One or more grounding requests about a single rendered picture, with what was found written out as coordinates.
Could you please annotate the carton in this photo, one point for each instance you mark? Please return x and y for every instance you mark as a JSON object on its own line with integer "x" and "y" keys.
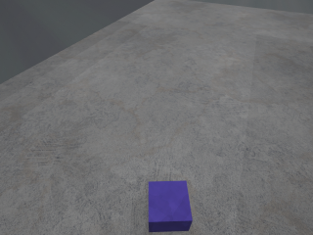
{"x": 169, "y": 206}

